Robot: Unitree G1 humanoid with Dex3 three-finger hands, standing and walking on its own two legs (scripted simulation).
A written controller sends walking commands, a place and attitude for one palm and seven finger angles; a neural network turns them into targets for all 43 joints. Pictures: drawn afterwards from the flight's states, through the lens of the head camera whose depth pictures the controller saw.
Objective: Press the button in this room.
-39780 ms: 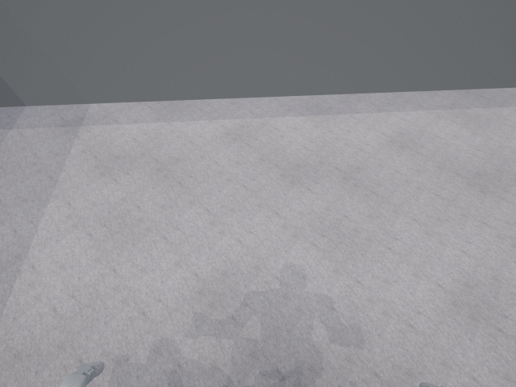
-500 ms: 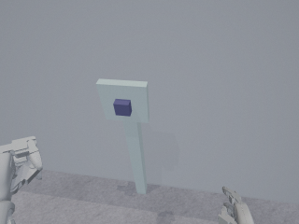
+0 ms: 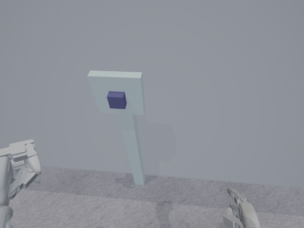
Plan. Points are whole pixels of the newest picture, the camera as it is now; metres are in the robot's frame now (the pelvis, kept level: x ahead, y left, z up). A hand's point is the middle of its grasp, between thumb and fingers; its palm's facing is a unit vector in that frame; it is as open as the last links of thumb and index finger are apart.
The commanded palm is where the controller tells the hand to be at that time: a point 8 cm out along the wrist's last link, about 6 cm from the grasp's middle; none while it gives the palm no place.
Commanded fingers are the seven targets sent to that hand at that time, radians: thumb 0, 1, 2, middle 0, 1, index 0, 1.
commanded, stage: step back with the hand held close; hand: left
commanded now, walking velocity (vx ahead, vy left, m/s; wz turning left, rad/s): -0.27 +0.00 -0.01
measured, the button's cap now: (117, 99) +0.49 +0.15 +0.06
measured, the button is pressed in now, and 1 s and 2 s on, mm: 0 0 0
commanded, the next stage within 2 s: stop stepping back and stand still in 0.96 s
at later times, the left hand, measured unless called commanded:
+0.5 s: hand (5, 214) +0.12 +0.26 +0.15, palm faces +0.36 -0.82 -0.45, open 3.1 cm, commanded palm +0.06 +0.30 +0.17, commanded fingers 0.00 0.90 0.90 -1.30 -1.50 -1.30 -1.50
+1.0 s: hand out of the picture +0.04 +0.22 +0.16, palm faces +0.22 -0.83 -0.51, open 3.1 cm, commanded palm -0.03 +0.28 +0.17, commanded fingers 0.00 0.90 0.90 -1.30 -1.50 -1.30 -1.50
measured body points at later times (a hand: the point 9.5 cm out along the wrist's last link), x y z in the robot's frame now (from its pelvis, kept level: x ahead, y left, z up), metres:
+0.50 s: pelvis -0.07 +0.02 -0.01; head -0.06 +0.03 +0.44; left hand +0.09 +0.30 +0.17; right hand +0.10 -0.22 -0.08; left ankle +0.00 +0.11 -0.74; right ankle -0.01 -0.11 -0.74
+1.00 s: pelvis -0.17 +0.01 -0.01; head -0.11 +0.02 +0.43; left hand +0.02 +0.27 +0.19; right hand +0.03 -0.21 -0.10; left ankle +0.00 +0.11 -0.74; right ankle -0.25 -0.09 -0.74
